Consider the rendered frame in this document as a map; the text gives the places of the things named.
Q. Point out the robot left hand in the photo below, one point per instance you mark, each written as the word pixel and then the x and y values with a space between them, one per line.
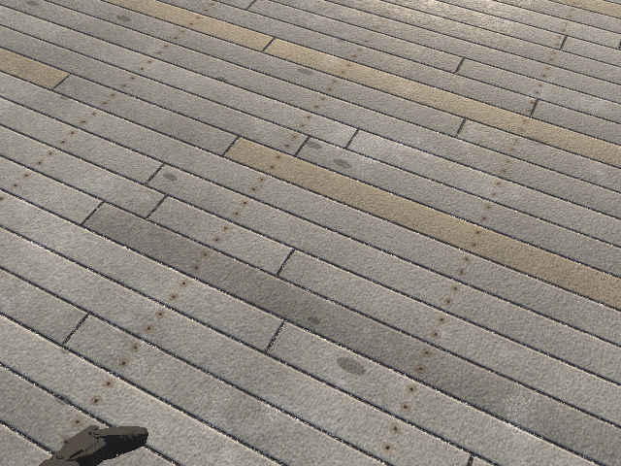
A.
pixel 92 445

